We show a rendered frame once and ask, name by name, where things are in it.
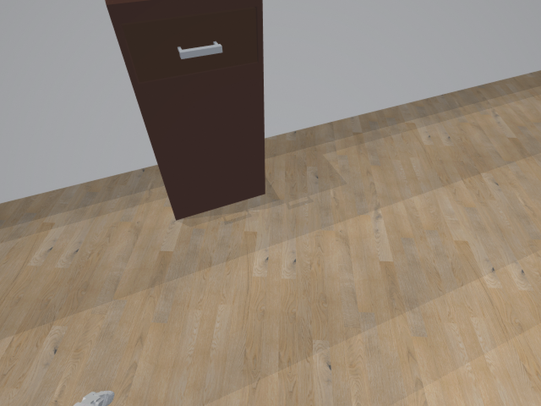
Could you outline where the drawer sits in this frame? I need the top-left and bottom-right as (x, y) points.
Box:
(122, 7), (257, 82)

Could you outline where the cabinet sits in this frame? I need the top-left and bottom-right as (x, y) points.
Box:
(105, 0), (265, 221)

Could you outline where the handle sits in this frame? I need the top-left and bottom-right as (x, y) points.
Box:
(178, 41), (222, 59)

